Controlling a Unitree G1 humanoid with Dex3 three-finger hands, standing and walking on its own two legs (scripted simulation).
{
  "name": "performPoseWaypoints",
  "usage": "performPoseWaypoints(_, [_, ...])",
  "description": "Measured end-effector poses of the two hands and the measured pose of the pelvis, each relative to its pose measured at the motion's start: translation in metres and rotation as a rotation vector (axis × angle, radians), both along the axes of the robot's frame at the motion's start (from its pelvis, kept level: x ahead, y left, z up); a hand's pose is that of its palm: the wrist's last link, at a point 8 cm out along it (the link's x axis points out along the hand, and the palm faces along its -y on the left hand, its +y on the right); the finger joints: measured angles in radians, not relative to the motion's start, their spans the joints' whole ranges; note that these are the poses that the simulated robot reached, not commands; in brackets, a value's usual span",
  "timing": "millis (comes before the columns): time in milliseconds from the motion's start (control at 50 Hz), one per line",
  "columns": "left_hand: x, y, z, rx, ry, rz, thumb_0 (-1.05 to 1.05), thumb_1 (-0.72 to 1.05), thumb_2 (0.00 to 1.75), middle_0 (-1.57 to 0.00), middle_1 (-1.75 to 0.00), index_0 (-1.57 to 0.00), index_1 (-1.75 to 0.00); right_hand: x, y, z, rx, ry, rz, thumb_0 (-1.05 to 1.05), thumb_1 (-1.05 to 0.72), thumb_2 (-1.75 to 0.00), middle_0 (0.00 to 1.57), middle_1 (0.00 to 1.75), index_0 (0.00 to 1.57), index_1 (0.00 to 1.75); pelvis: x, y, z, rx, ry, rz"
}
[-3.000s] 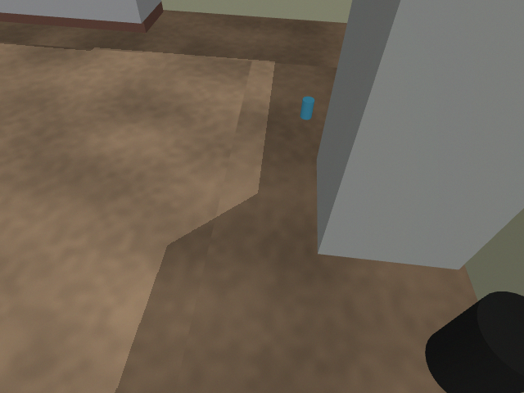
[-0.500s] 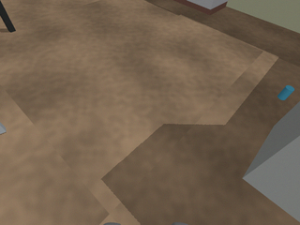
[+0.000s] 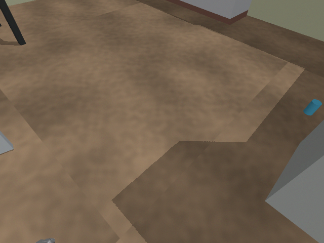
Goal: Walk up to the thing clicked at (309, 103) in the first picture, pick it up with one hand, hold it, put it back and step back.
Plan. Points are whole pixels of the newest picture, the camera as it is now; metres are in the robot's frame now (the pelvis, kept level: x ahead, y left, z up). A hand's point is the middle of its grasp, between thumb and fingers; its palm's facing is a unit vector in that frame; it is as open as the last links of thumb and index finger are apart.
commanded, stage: walk up
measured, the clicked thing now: (312, 107) +1.35 -1.34 -0.71
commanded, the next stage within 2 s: stand in 0.14 s
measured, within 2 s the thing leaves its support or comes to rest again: neither
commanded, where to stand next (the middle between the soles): +0.06 -0.01 m, yaw -2 degrees
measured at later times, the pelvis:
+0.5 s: pelvis +0.00 +0.00 +0.01, yaw -1 degrees
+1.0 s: pelvis +0.00 -0.01 +0.01, yaw -1 degrees
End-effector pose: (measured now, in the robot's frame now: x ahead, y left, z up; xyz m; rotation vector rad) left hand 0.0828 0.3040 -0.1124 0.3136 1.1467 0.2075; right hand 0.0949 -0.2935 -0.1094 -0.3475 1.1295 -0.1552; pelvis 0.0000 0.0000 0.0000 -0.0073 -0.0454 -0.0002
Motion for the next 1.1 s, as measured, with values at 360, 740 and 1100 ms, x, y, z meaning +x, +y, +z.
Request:
performPoseWaypoints(360, [-0.006, -0.005, 0.004, -0.004, 0.072, -0.001, 0.00, 0.91, 0.89, -0.21, -0.30, -0.20, -0.30, -0.011, -0.006, 0.004, 0.002, 0.055, -0.041, 0.01, -0.90, -0.90, 0.20, 0.30, 0.20, 0.30, -0.001, -0.002, 0.010, 0.003, -0.004, -0.007])
performPoseWaypoints(740, [-0.018, -0.009, 0.005, 0.000, 0.097, 0.005, 0.00, 0.91, 0.89, -0.21, -0.30, -0.20, -0.30, -0.027, -0.009, 0.001, 0.010, 0.086, -0.063, 0.01, -0.90, -0.90, 0.20, 0.30, 0.20, 0.30, -0.004, -0.006, 0.012, 0.003, -0.005, -0.014])
performPoseWaypoints(1100, [-0.017, -0.010, 0.004, 0.001, 0.107, 0.001, 0.00, 0.91, 0.89, -0.21, -0.30, -0.20, -0.30, -0.037, -0.012, -0.001, 0.006, 0.120, -0.069, 0.01, -0.90, -0.90, 0.20, 0.30, 0.20, 0.30, -0.001, -0.007, 0.012, 0.005, 0.007, -0.015])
